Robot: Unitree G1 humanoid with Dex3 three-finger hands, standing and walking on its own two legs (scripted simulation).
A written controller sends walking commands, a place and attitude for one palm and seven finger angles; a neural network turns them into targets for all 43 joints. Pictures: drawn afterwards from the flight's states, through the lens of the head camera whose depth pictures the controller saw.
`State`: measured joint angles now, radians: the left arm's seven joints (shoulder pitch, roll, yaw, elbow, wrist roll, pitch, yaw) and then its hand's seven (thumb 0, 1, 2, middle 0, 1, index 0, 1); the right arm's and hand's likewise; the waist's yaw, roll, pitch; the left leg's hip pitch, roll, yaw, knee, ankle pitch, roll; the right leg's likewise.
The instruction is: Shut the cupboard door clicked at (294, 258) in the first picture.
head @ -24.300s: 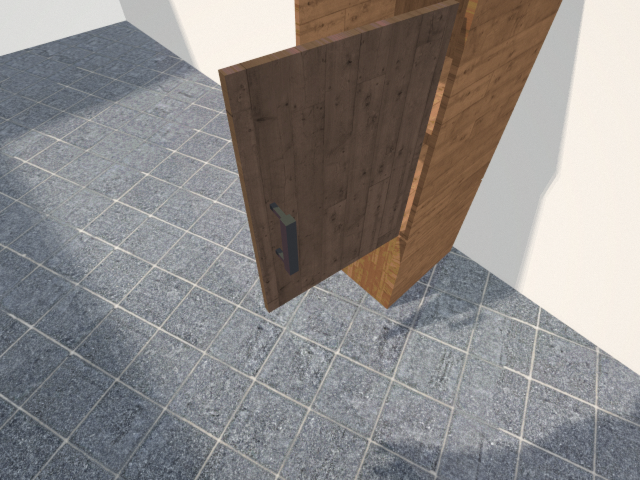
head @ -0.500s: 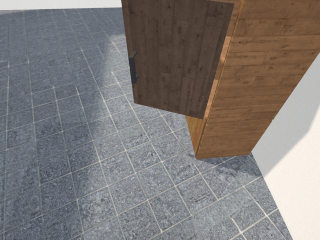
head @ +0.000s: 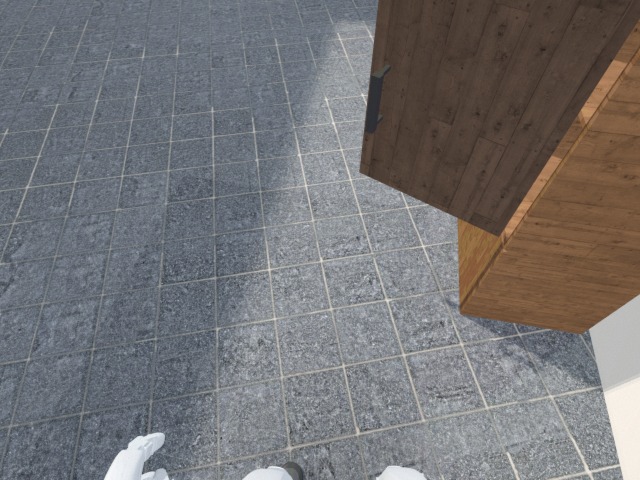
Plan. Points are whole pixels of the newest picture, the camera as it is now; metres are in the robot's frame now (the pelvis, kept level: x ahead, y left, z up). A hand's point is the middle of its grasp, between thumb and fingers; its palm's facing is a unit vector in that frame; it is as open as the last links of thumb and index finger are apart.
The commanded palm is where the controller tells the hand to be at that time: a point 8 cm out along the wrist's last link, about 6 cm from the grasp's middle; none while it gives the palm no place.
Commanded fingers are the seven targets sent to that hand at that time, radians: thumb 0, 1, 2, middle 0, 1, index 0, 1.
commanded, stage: walk to a spot facing it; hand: left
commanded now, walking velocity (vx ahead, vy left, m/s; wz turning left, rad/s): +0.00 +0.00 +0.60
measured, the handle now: (378, 99) +0.88 -0.11 -0.07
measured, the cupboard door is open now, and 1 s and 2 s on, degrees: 67 67 67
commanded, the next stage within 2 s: turn to face it in 1.28 s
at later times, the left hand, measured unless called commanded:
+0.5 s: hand out of the picture -0.05 +0.19 -0.19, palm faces +0.38 -0.89 -0.26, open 7.4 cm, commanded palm none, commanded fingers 0.00 0.90 0.90 -0.20 -0.30 -0.20 -0.30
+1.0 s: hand out of the picture -0.07 +0.12 -0.14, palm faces +0.65 -0.72 -0.24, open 7.4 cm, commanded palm none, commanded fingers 0.00 0.90 0.90 -0.20 -0.30 -0.20 -0.30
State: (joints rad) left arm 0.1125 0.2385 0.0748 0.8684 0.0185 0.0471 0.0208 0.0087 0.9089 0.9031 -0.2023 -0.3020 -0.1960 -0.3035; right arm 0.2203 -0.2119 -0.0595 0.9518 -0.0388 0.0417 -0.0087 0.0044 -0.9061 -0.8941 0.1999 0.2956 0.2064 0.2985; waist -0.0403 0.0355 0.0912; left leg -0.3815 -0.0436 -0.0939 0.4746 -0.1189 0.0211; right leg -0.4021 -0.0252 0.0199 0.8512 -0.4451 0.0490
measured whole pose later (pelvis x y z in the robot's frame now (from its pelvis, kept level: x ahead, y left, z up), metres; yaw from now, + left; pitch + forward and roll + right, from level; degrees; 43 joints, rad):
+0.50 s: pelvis -0.02 -0.03 -0.01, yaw +21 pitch +0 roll +1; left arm 0.24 0.25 0.07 0.89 0.02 0.06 0.02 0.01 0.90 0.90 -0.21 -0.30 -0.20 -0.30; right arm 0.13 -0.22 -0.06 0.88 -0.03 0.04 0.02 0.01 -0.91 -0.89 0.19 0.29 0.20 0.30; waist 0.01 -0.06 0.12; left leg -0.32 0.00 0.05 0.64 -0.30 0.01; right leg -0.38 -0.15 -0.11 0.95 -0.55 0.05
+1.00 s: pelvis +0.03 -0.04 +0.01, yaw +40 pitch +0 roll +2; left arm 0.33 0.16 0.05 0.93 0.03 -0.03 0.01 0.01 0.91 0.90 -0.20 -0.30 -0.20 -0.30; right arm 0.23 -0.24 -0.09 0.93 -0.04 0.06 0.05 0.01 -0.91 -0.89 0.19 0.29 0.20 0.30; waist -0.02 0.01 0.04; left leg -0.58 0.05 0.03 1.11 -0.26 -0.04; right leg -0.11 -0.11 -0.24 0.39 -0.27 0.00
